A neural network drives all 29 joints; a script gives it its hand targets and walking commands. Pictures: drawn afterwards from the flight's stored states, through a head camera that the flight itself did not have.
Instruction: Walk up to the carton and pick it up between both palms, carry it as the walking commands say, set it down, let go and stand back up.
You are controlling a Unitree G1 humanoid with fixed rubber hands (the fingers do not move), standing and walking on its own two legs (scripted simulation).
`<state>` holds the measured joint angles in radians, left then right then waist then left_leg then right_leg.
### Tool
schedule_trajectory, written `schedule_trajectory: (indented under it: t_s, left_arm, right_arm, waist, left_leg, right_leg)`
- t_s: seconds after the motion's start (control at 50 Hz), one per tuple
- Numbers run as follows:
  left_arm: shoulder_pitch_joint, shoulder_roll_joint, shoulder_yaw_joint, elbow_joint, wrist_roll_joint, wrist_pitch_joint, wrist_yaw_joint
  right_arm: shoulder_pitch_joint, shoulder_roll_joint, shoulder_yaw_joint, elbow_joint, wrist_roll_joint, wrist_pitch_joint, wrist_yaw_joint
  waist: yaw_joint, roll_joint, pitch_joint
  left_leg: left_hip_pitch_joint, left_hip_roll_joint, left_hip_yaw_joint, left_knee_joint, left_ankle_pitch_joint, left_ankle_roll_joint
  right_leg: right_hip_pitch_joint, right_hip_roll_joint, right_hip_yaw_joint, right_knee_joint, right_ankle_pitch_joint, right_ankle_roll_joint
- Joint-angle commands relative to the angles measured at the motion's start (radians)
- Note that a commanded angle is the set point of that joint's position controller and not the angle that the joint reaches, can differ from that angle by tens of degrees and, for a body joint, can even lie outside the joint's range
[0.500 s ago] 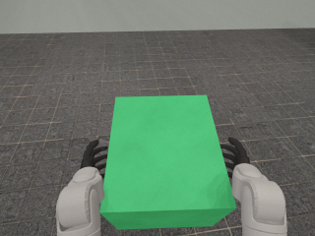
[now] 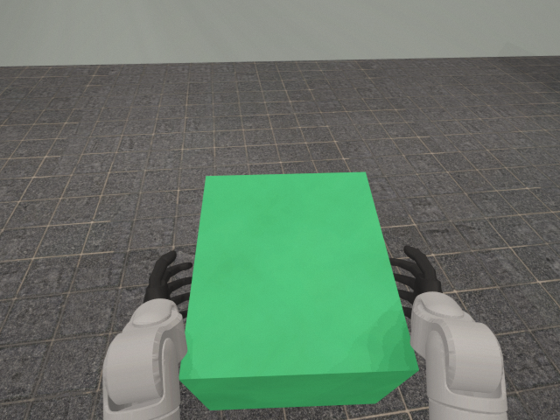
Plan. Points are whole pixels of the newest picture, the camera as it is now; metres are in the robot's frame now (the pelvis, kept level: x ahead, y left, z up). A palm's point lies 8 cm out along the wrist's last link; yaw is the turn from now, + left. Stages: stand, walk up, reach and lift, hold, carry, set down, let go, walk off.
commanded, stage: carry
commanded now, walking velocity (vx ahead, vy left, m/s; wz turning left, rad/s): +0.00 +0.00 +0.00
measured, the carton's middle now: (289, 288) +0.32 +0.01 +0.02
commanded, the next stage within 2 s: none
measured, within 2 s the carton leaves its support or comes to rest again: neither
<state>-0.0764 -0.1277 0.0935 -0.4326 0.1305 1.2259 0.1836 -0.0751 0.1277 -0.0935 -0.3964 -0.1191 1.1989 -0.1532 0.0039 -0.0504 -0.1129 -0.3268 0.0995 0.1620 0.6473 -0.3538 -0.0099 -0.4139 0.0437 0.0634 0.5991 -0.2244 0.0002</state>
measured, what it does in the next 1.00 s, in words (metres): stands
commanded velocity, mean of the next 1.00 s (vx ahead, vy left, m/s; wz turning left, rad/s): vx -0.01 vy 0.00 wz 0.00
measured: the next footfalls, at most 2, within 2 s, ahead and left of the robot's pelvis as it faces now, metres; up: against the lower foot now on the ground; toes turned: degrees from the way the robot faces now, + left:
none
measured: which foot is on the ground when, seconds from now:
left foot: down 0.00-1.00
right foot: down 0.00-1.00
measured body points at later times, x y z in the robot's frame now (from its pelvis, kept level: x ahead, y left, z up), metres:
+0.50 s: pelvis +0.00 +0.00 +0.00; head -0.02 +0.02 +0.45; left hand +0.26 +0.17 +0.07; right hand +0.26 -0.16 +0.08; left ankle -0.01 +0.12 -0.72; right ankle +0.05 -0.12 -0.72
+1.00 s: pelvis +0.00 +0.00 +0.00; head -0.02 +0.02 +0.45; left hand +0.27 +0.17 +0.05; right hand +0.27 -0.17 +0.06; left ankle -0.01 +0.12 -0.72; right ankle +0.05 -0.12 -0.72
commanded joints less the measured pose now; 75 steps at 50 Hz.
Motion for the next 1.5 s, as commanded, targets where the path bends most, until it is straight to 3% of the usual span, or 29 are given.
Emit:
schedule_trajectory:
  t_s: [0.0, 0.02, 0.04, 0.06, 0.14, 0.18, 0.26, 0.34, 0.38, 0.4, 0.44, 0.46, 0.52, 0.54, 0.7, 0.78, 0.82, 0.84, 0.88, 0.9, 1.0, 1.02, 1.06, 1.16, 1.24, 1.32, 1.42, 1.46, 1.48]
  left_arm:
    - [-0.496, -0.876, -0.635, -0.041, -0.367, -0.072, -0.262]
    - [-0.476, -0.874, -0.638, -0.035, -0.368, -0.073, -0.265]
    - [-0.497, -0.903, -0.669, -0.099, -0.390, -0.068, -0.265]
    - [-0.501, -0.873, -0.646, -0.055, -0.373, -0.073, -0.267]
    - [-0.471, -0.849, -0.616, -0.003, -0.350, -0.079, -0.267]
    - [-0.511, -0.898, -0.669, -0.101, -0.389, -0.082, -0.268]
    - [-0.501, -0.870, -0.636, -0.015, -0.360, -0.100, -0.273]
    - [-0.502, -0.834, -0.600, 0.048, -0.336, -0.118, -0.278]
    - [-0.508, -0.846, -0.617, 0.011, -0.340, -0.126, -0.276]
    - [-0.527, -0.899, -0.668, -0.076, -0.378, -0.122, -0.275]
    - [-0.496, -0.854, -0.611, 0.032, -0.338, -0.133, -0.283]
    - [-0.524, -0.905, -0.659, -0.065, -0.374, -0.132, -0.279]
    - [-0.521, -0.895, -0.647, -0.032, -0.362, -0.141, -0.282]
    - [-0.506, -0.850, -0.607, 0.038, -0.334, -0.145, -0.284]
    - [-0.486, -0.830, -0.587, 0.105, -0.300, -0.174, -0.291]
    - [-0.498, -0.877, -0.625, 0.049, -0.325, -0.190, -0.298]
    - [-0.490, -0.823, -0.553, 0.188, -0.270, -0.212, -0.306]
    - [-0.533, -0.863, -0.604, 0.093, -0.307, -0.221, -0.308]
    - [-0.504, -0.827, -0.559, 0.186, -0.271, -0.239, -0.313]
    - [-0.513, -0.858, -0.594, 0.121, -0.289, -0.248, -0.312]
    - [-0.531, -0.837, -0.582, 0.170, -0.273, -0.289, -0.321]
    - [-0.546, -0.879, -0.632, 0.085, -0.308, -0.288, -0.321]
    - [-0.538, -0.874, -0.615, 0.125, -0.299, -0.284, -0.319]
    - [-0.544, -0.986, -0.750, -0.157, -0.408, -0.204, -0.295]
    - [-0.540, -0.961, -0.764, -0.248, -0.446, -0.110, -0.272]
    - [-0.462, -0.891, -0.734, -0.244, -0.444, -0.017, -0.248]
    - [-0.452, -0.854, -0.689, -0.205, -0.433, 0.062, -0.245]
    - [-0.500, -0.863, -0.688, -0.209, -0.439, 0.074, -0.243]
    - [-0.485, -0.854, -0.684, -0.200, -0.435, 0.081, -0.245]
  right_arm:
    - [-0.496, 0.882, 0.626, -0.072, 0.363, -0.058, 0.245]
    - [-0.470, 0.865, 0.612, -0.070, 0.352, -0.062, 0.245]
    - [-0.520, 0.893, 0.664, -0.154, 0.384, -0.059, 0.244]
    - [-0.480, 0.867, 0.612, -0.069, 0.353, -0.060, 0.248]
    - [-0.482, 0.845, 0.606, -0.047, 0.343, -0.071, 0.247]
    - [-0.491, 0.900, 0.649, -0.120, 0.372, -0.069, 0.248]
    - [-0.490, 0.856, 0.600, -0.048, 0.335, -0.092, 0.250]
    - [-0.482, 0.832, 0.574, 0.018, 0.307, -0.108, 0.251]
    - [-0.480, 0.847, 0.586, 0.007, 0.320, -0.112, 0.258]
    - [-0.510, 0.894, 0.638, -0.098, 0.358, -0.109, 0.256]
    - [-0.494, 0.846, 0.589, -0.008, 0.320, -0.124, 0.260]
    - [-0.515, 0.910, 0.651, -0.094, 0.366, -0.117, 0.261]
    - [-0.518, 0.887, 0.625, -0.075, 0.348, -0.127, 0.263]
    - [-0.482, 0.847, 0.572, 0.023, 0.311, -0.130, 0.263]
    - [-0.478, 0.824, 0.560, 0.075, 0.285, -0.160, 0.274]
    - [-0.510, 0.867, 0.606, -0.003, 0.315, -0.178, 0.281]
    - [-0.512, 0.818, 0.540, 0.137, 0.265, -0.200, 0.288]
    - [-0.529, 0.857, 0.579, 0.052, 0.289, -0.206, 0.288]
    - [-0.495, 0.822, 0.535, 0.155, 0.255, -0.221, 0.298]
    - [-0.534, 0.848, 0.570, 0.072, 0.286, -0.233, 0.299]
    - [-0.512, 0.837, 0.551, 0.150, 0.262, -0.269, 0.314]
    - [-0.536, 0.857, 0.591, 0.049, 0.290, -0.270, 0.314]
    - [-0.539, 0.850, 0.579, 0.075, 0.285, -0.268, 0.309]
    - [-0.555, 0.965, 0.717, -0.221, 0.399, -0.189, 0.285]
    - [-0.481, 0.964, 0.704, -0.242, 0.410, -0.091, 0.261]
    - [-0.411, 0.901, 0.678, -0.252, 0.402, -0.001, 0.231]
    - [-0.458, 0.861, 0.666, -0.262, 0.402, 0.073, 0.218]
    - [-0.482, 0.879, 0.665, -0.251, 0.404, 0.091, 0.217]
    - [-0.450, 0.863, 0.647, -0.230, 0.395, 0.101, 0.219]
  waist:
    - [-0.011, 0.056, -0.243]
    - [-0.012, 0.104, -0.238]
    - [-0.011, 0.075, -0.219]
    - [-0.011, 0.108, -0.222]
    - [-0.011, 0.070, -0.222]
    - [-0.013, 0.063, -0.222]
    - [-0.012, 0.097, -0.216]
    - [-0.014, 0.062, -0.205]
    - [-0.012, 0.106, -0.204]
    - [-0.011, 0.092, -0.207]
    - [-0.013, 0.073, -0.215]
    - [-0.013, 0.064, -0.226]
    - [-0.013, 0.084, -0.248]
    - [-0.013, 0.106, -0.242]
    - [-0.012, 0.079, -0.214]
    - [-0.010, 0.060, -0.223]
    - [-0.011, 0.082, -0.205]
    - [-0.012, 0.062, -0.204]
    - [-0.012, 0.074, -0.225]
    - [-0.011, 0.086, -0.230]
    - [-0.013, 0.058, -0.231]
    - [-0.011, 0.072, -0.232]
    - [-0.011, 0.076, -0.246]
    - [-0.010, 0.065, -0.268]
    - [-0.008, 0.091, -0.279]
    - [-0.008, 0.077, -0.252]
    - [-0.007, 0.113, -0.143]
    - [-0.005, 0.075, -0.095]
    - [-0.007, 0.123, -0.081]
  left_leg:
    - [0.108, 0.020, -0.113, -0.102, 0.097, 0.028]
    - [0.102, 0.028, -0.123, -0.112, 0.147, 0.034]
    - [0.091, 0.031, -0.120, -0.108, 0.155, 0.031]
    - [0.097, 0.032, -0.126, -0.122, 0.125, 0.034]
    - [0.094, 0.031, -0.119, -0.114, 0.105, 0.036]
    - [0.095, 0.018, -0.112, -0.105, 0.088, 0.031]
    - [0.079, 0.032, -0.126, -0.125, 0.113, 0.029]
    - [0.079, 0.024, -0.124, -0.115, 0.104, 0.027]
    - [0.065, 0.034, -0.135, -0.142, 0.093, 0.031]
    - [0.071, 0.038, -0.130, -0.143, 0.099, 0.035]
    - [0.065, 0.037, -0.126, -0.125, 0.106, 0.028]
    - [0.081, 0.020, -0.112, -0.107, 0.111, 0.020]
    - [0.108, 0.030, -0.124, -0.110, 0.179, 0.028]
    - [0.108, 0.034, -0.123, -0.119, 0.183, 0.029]
    - [0.084, 0.036, -0.126, -0.127, 0.111, 0.029]
    - [0.091, 0.033, -0.120, -0.126, 0.093, 0.025]
    - [0.077, 0.034, -0.128, -0.135, 0.067, 0.036]
    - [0.071, 0.030, -0.127, -0.126, 0.079, 0.035]
    - [0.092, 0.038, -0.125, -0.142, 0.097, 0.033]
    - [0.098, 0.036, -0.117, -0.124, 0.127, 0.028]
    - [0.098, 0.038, -0.113, -0.104, 0.180, 0.021]
    - [0.113, 0.039, -0.105, -0.103, 0.224, 0.019]
    - [0.103, 0.034, -0.107, -0.083, 0.230, 0.012]
    - [0.098, 0.058, -0.118, -0.063, 0.322, -0.002]
    - [0.085, 0.075, -0.127, -0.063, 0.325, -0.002]
    - [0.070, 0.058, -0.116, -0.033, 0.256, -0.007]
    - [0.021, 0.067, -0.147, -0.089, 0.174, 0.010]
    - [-0.008, 0.067, -0.165, -0.107, 0.100, 0.021]
    - [-0.038, 0.076, -0.186, -0.151, 0.038, 0.023]
  right_leg:
    - [0.107, -0.129, 0.115, -0.115, 0.260, -0.056]
    - [0.112, -0.121, 0.100, -0.102, 0.280, -0.049]
    - [0.105, -0.122, 0.104, -0.111, 0.291, -0.050]
    - [0.091, -0.116, 0.096, -0.094, 0.249, -0.053]
    - [0.099, -0.119, 0.105, -0.111, 0.246, -0.052]
    - [0.096, -0.128, 0.120, -0.125, 0.237, -0.053]
    - [0.108, -0.121, 0.102, -0.115, 0.241, -0.057]
    - [0.100, -0.123, 0.104, -0.108, 0.237, -0.055]
    - [0.098, -0.117, 0.092, -0.111, 0.205, -0.055]
    - [0.100, -0.116, 0.085, -0.100, 0.226, -0.057]
    - [0.116, -0.120, 0.090, -0.116, 0.239, -0.050]
    - [0.121, -0.131, 0.110, -0.116, 0.290, -0.054]
    - [0.125, -0.129, 0.099, -0.094, 0.314, -0.058]
    - [0.117, -0.127, 0.094, -0.091, 0.300, -0.055]
    - [0.102, -0.121, 0.089, -0.099, 0.243, -0.055]
    - [0.110, -0.127, 0.093, -0.102, 0.247, -0.055]
    - [0.102, -0.121, 0.092, -0.115, 0.194, -0.057]
    - [0.110, -0.128, 0.097, -0.114, 0.212, -0.059]
    - [0.117, -0.125, 0.087, -0.095, 0.240, -0.057]
    - [0.114, -0.127, 0.085, -0.103, 0.276, -0.057]
    - [0.129, -0.133, 0.089, -0.097, 0.350, -0.056]
    - [0.121, -0.140, 0.089, -0.081, 0.387, -0.056]
    - [0.142, -0.146, 0.092, -0.087, 0.414, -0.056]
    - [0.153, -0.167, 0.084, -0.062, 0.475, -0.043]
    - [0.121, -0.165, 0.073, -0.060, 0.387, -0.033]
    - [0.097, -0.189, 0.104, -0.086, 0.385, -0.041]
    - [0.004, -0.181, 0.112, -0.092, 0.216, -0.030]
    - [-0.029, -0.170, 0.117, -0.105, 0.124, -0.028]
    - [-0.042, -0.159, 0.107, -0.108, 0.034, -0.020]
